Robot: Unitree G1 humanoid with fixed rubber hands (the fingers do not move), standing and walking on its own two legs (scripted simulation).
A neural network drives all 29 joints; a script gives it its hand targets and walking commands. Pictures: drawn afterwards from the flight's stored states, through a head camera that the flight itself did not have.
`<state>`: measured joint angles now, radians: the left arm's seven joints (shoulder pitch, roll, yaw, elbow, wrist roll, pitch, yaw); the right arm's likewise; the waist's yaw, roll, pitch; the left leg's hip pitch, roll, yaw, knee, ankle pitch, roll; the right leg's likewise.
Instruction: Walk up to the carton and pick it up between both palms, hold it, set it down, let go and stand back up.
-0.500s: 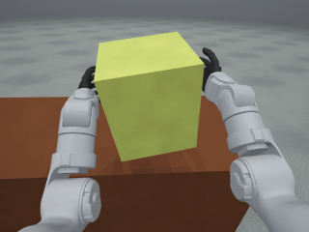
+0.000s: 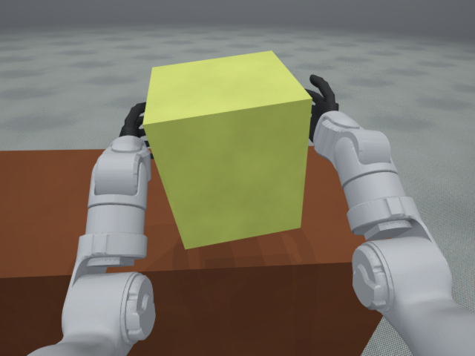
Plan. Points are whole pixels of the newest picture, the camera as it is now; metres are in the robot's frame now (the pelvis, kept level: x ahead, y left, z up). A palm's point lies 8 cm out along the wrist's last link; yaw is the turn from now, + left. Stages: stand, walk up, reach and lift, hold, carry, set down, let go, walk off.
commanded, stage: hold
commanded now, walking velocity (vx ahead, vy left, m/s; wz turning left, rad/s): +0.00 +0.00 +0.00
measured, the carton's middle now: (228, 149) +0.41 +0.02 +0.23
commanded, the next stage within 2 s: none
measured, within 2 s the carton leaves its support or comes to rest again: neither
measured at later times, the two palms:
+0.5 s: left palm (130, 146) +0.36 +0.17 +0.26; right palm (324, 120) +0.38 -0.12 +0.30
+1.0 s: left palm (130, 145) +0.36 +0.17 +0.26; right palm (324, 120) +0.38 -0.12 +0.30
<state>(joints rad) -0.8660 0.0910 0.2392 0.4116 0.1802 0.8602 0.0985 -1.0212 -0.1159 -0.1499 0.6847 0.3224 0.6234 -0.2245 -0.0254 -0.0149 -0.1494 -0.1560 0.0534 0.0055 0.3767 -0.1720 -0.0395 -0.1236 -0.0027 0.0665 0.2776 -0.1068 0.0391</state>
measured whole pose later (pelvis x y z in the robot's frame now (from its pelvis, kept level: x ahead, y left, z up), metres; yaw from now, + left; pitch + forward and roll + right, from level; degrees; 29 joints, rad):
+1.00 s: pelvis +0.00 +0.00 +0.00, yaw +0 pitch -3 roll -1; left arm -0.86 0.09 0.25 0.38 0.18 0.88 0.08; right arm -1.01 -0.11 -0.15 0.63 0.33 0.67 -0.25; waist -0.03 -0.01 -0.16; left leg -0.15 0.05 0.00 0.38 -0.17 -0.04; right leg -0.12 0.00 0.07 0.28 -0.11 0.04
